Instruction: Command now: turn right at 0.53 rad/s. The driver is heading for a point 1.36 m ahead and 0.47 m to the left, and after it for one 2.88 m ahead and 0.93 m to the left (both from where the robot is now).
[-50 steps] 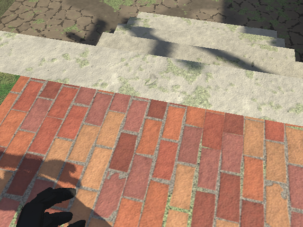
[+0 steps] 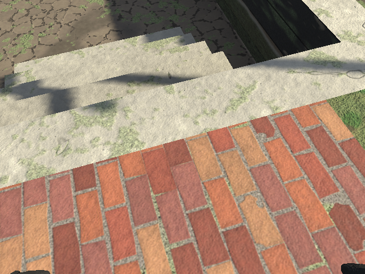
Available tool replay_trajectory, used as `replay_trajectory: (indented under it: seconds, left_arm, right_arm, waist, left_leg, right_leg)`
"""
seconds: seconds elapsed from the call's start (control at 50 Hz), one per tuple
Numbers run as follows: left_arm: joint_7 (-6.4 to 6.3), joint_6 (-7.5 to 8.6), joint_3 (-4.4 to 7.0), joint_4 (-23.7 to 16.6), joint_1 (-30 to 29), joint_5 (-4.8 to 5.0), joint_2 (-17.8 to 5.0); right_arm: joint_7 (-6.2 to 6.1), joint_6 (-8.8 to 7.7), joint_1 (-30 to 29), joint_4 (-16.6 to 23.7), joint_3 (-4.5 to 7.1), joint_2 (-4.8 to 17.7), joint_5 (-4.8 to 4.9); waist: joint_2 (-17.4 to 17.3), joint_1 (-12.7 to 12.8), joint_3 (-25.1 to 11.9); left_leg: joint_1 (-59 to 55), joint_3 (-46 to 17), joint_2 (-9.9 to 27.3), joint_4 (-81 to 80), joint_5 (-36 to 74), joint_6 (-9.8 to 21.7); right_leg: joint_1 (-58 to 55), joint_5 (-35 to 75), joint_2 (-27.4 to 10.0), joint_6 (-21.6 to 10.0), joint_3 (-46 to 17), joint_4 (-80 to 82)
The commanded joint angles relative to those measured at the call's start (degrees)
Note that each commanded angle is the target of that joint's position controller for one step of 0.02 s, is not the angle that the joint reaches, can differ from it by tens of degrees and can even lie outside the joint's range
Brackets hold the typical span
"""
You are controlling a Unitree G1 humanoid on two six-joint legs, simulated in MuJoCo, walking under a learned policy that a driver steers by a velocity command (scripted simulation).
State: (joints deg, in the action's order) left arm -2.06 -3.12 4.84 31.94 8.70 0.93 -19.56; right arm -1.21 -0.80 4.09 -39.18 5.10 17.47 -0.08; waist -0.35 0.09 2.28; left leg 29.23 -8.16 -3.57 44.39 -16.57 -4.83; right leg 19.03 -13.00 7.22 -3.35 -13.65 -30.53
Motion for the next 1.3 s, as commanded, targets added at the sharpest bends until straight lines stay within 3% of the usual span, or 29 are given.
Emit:
replay_trajectory:
  seconds: [0.02, 0.1, 0.14, 0.18, 0.22, 0.28, 0.36, 0.4, 0.42, 0.44, 0.48, 0.6, 0.7, 0.74, 0.76, 0.78, 0.8, 0.82, 0.84, 0.88, 0.9, 0.94, 1.1, 1.12, 1.2, 1.24, 1.26, 1.28, 1.3]
  left_arm:
    - [0.31, 0.53, 1.69, -4.09, -1.55, -0.73, -7.43]
    - [1.28, 1.35, -2.2, -1.11, -0.01, -1.98, 1.11]
    - [1.46, 2.4, -1.27, 0.28, 7.66, -3.61, -1.15]
    - [0.74, 2.68, -0.03, -0.19, -0.22, -2.77, -5.35]
    - [0.3, 2.49, 0.23, -1.0, -2.18, -2.38, -4.02]
    - [0.57, 3.32, 0.27, -0.26, -0.95, -1.3, -1.26]
    - [1.3, 4.33, 1.28, 2.45, 3.79, -0.79, -1.3]
    - [1.38, 3.94, 2.73, 2.72, 2.58, -2.47, -6.17]
    - [1.0, 4.15, 2.29, 1.53, -0.04, -3.12, -4.67]
    - [0.47, 4.16, 1.64, 0.74, -0.66, -2.64, -3.03]
    - [-0.41, 4.01, 1.42, 0.85, -3.24, -1.19, -2.78]
    - [-0.62, 2.25, 2.63, 2.99, 1.84, -1.56, -7.19]
    - [1.3, 3.39, 3.4, 4.03, 0.15, 0.64, -9.05]
    - [1.91, 4.3, 2.84, 5.22, 0.83, 1.21, -6.64]
    - [2.04, 4.81, 1.93, 3.21, 0.74, -1.01, -3.79]
    - [2.0, 5.35, 0.59, -0.17, -0.35, -3.33, -1.0]
    - [1.85, 5.16, 1.45, 0.93, -2.77, -2.5, -4.84]
    - [1.34, 5.3, 1.16, -0.57, -4.43, -0.91, -4.72]
    - [0.53, 5.13, 1.7, 0.55, -4.47, -1.06, -5.78]
    - [-0.05, 4.31, 1.91, 1.73, -3.59, -2.09, -5.85]
    - [0.59, 4.37, 1.83, 3.17, 0.18, -2.09, -5.75]
    - [1.78, 4.83, 0.71, 4.74, 1.89, -0.95, -3.32]
    - [3.14, 7.08, -0.85, 1.72, -2.76, 1.09, -3.54]
    - [5.24, 4.97, -1.04, 2.87, -2.31, -4.17, -3.49]
    - [7.23, 3.58, -0.95, 3.24, 1.3, -1.73, -3.51]
    - [6.68, 3.9, -1.01, 5.72, 7.68, -1.81, -2.98]
    - [6.08, 4.33, -0.39, 9.15, 15.58, -2.2, -4.16]
    - [5.15, 5.09, 0.8, 12.21, 27.28, -2.83, -8.34]
    - [5.08, 5.49, 1.26, 10.14, 24.54, -2.34, -13.53]
  right_arm:
    - [0.65, -1.26, 0.5, 2.94, 0.9, 5.25, -0.02]
    - [2.28, -2.12, 1.66, 3.01, -1.17, 1.13, -1.21]
    - [1.83, -1.81, -3.69, 4.36, -1.06, 5.92, -2.08]
    - [1.85, -1.36, -1.68, 4.9, -0.35, 6.74, -0.28]
    - [1.38, -0.93, 1.35, 4.9, 0.93, 10.65, 1.09]
    - [0.09, 0.18, 3.77, 5.75, 1.57, 10.02, 1.5]
    - [-0.54, 2.1, 0.77, 8.61, 1.91, 8.19, 2.36]
    - [-0.11, 2.21, 2.7, 9.94, 1.41, 6.68, 2.44]
    - [0.34, 2.03, 5.15, 8.98, 2.22, 8.25, 1.54]
    - [0.7, 2.14, 6.12, 8.02, 3.08, 10.2, 1.38]
    - [1.23, 3.06, 5.77, 7.55, 2.4, 7.6, 1.89]
    - [3.25, 3.27, -1.3, 11.95, 0.02, 3.64, 2.0]
    - [3.45, 4.76, 2.02, 11.61, 1.46, 6.42, 1.83]
    - [2.19, 5.0, 11.76, 8.78, 3.61, 9.57, 1.51]
    - [0.95, 4.63, 16.45, 9.04, 5.62, 16.68, 1.89]
    - [1.17, 3.19, 13.46, 11.82, 5.28, 21.07, -0.59]
    - [2.05, 1.86, 13.56, 11.71, 4.25, 17.22, -0.35]
    - [1.97, 1.18, 11.73, 10.29, 4.35, 16.46, -0.49]
    - [1.52, 1.15, 7.35, 10.5, 3.73, 13.89, 1.26]
    - [0.28, 2.01, 1.51, 11.95, 2.41, 11.24, 1.5]
    - [-0.25, 2.07, 2.06, 11.44, 2.01, 10.32, 1.33]
    - [-0.34, 1.15, 4.52, 10.51, 1.01, 8.53, 1.16]
    - [1.13, -3.27, 10.73, 5.63, 0.29, 10.6, 0.28]
    - [2.04, -2.19, 12.96, 5.1, 0.15, 10.51, -3.58]
    - [2.09, -2.18, 8.11, 5.51, 0.36, 10.77, -2.6]
    - [1.62, -1.96, 6.22, 5.33, 0.31, 10.1, -2.54]
    - [1.29, -1.84, 6.07, 5.22, -0.22, 8.24, -3.36]
    - [1.11, -2.09, 2.69, 7.16, -1.59, 4.65, -4.3]
    - [1.91, -2.81, 0.28, 12.3, -3.12, 0.08, -3.41]
  waist:
    - [10.6, 1.66, -10.56]
    - [6.72, 0.44, -9.62]
    - [-8.56, 8.82, -5.51]
    - [-8.72, 3.28, -2.6]
    - [-9.16, 1.97, -2.71]
    - [-10.52, 1.03, -5.2]
    - [-7.13, 2.36, -10.24]
    - [11.77, 0.13, -6.56]
    - [13.13, -0.68, -6.76]
    - [7.03, -0.93, -6.91]
    - [3.24, -1.57, -4.04]
    - [7.53, 3.58, -4.34]
    - [9.53, 1.23, -5.57]
    - [4.76, -4.17, -9.34]
    - [-8.73, -5.35, -10.21]
    - [-18.17, -2.12, -17.04]
    - [-7.73, -5.32, -18.8]
    - [-8.31, -3.82, -15.82]
    - [-4.2, -1.68, -9.53]
    - [-5.64, 0.98, -6.44]
    - [-4.98, 1.79, -9.67]
    - [-7.64, 0.01, -10.97]
    - [-9.49, -4.28, -0.83]
    - [-8.97, -4.3, -1.75]
    - [-8.82, -0.56, 1.42]
    - [-3.42, 3.27, 1.08]
    - [3.24, 6.21, -0.09]
    - [15.78, 11.22, -2.28]
    - [26.82, 7.47, -0.26]
  left_leg:
    - [-2.73, 2.05, 1.75, -2.74, -0.2, 0.69]
    - [-20.06, 0.94, 5.73, -22.41, 16.25, 4.31]
    - [-13.86, -11.61, 14.56, -23.36, 23.17, 13.28]
    - [-9.44, -13.86, 11.79, -25.77, 10.29, 13.05]
    - [-11.59, -17.53, 11.83, -25.29, 8.45, 13.26]
    - [-17.07, -21.45, 11.91, -22.53, 14.02, 15.21]
    - [-13.96, -19.34, 8.31, -15.64, 20.53, 12.53]
    - [3.39, -4.35, -2.14, -2.64, -3.02, 5.59]
    - [7.99, -0.92, -0.81, 11.05, -17.92, 3.0]
    - [8.78, -0.28, 1.99, 19.65, -17.72, 1.65]
    - [11.39, 1.74, 5.1, 22.32, -10.6, -0.17]
    - [7.7, 9.44, 7.69, 8.42, -3.76, -0.73]
    - [-5.39, 14.55, 5.09, -5.55, -1.01, 3.18]
    - [-22.95, 12.96, 1.82, -16.97, 9.51, 7.96]
    - [-36.95, -5.41, 12.21, -19.44, 37.17, 13.96]
    - [-40.04, -29.34, 25.71, -19.37, 46.8, 27.38]
    - [-37.93, -24.18, 25.58, -19.86, 49.71, 28.89]
    - [-31.44, -24.16, 23.0, -23.43, 28.18, 26.67]
    - [-27.02, -19.82, 17.74, -25.15, 16.84, 21.79]
    - [-17.3, -14.2, 12.65, -25.19, 16.66, 17.94]
    - [-18.08, -12.14, 12.38, -25.97, 7.78, 17.81]
    - [-17.74, -11.15, 11.47, -28.72, -11.67, 17.26]
    - [-21.62, -12.39, 19.74, -34.4, -19.78, 16.95]
    - [-19.12, -8.21, 17.53, -36.64, -23.63, 14.96]
    - [-13.74, -0.22, 18.21, -37.25, -21.87, 12.02]
    - [-12.07, 4.93, 17.48, -30.77, -21.15, 11.24]
    - [-9.31, 10.59, 13.74, -17.52, -14.32, 10.59]
    - [0.41, 16.8, 8.52, 8.43, -1.58, 8.68]
    - [22.4, 11.12, -2.35, 21.33, -12.64, 6.18]
  right_leg:
    - [-9.76, 17.78, -15.19, -7.87, -13.46, 3.54]
    - [-4.65, 9.8, -11.46, -3.51, -9.13, 3.11]
    - [-6.11, -9.6, -3.7, 2.72, 1.66, -1.55]
    - [-7.96, -5.72, -3.84, 3.84, 4.49, -0.52]
    - [-5.44, -6.52, -2.87, 3.52, 6.97, -2.21]
    - [-1.79, -9.3, -1.82, 4.01, 8.68, -3.02]
    - [-10.37, -0.99, -5.64, 2.42, 6.98, 4.99]
    - [-17.82, 20.63, -20.62, -6.86, -7.56, 10.6]
    - [-19.02, 32.38, -29.3, -12.33, -11.82, 10.38]
    - [-18.09, 35.48, -30.12, -13.14, -9.13, 9.58]
    - [-17.66, 33.95, -24.68, -9.5, 0.46, 8.49]
    - [-20.21, 33.27, -22.96, -8.91, 12.19, 9.36]
    - [-16.59, 33.35, -24.36, -4.95, 19.01, 3.63]
    - [-8.33, 32.21, -20.25, 0.65, 24.35, -12.19]
    - [10.24, -1.4, -14.13, 5.98, 25.36, -28.81]
    - [22.78, -29.95, -6.09, 8.32, 15.44, -42.8]
    - [23.56, -28.7, -7.58, 8.93, 8.3, -47.39]
    - [23.93, -22.45, -7.54, 7.55, 6.96, -44.31]
    - [23.71, -16.85, -9.45, 7.03, 6.73, -38.94]
    - [16.9, -9.55, -8.05, 7.46, 7.74, -33.33]
    - [14.98, -5.81, -7.91, 7.74, 9.1, -31.52]
    - [12.63, -1.34, -8.52, 7.96, 12.0, -24.95]
    - [20.25, 0.9, -12.25, 3.04, 11.74, -14.08]
    - [15.66, -2.16, -9.61, 3.13, 14.55, -12.5]
    - [5.22, -4.65, -10.02, -0.23, 18.42, -8.74]
    - [-2.9, -5.03, -8.5, -2.55, 20.7, -3.85]
    - [-10.47, -9.5, -6.0, -3.29, 19.93, -1.04]
    - [-19.44, -22.49, -13.1, -5.84, 3.62, 6.03]
    - [-25.14, -36.27, -21.38, -11.66, -31.02, 21.31]
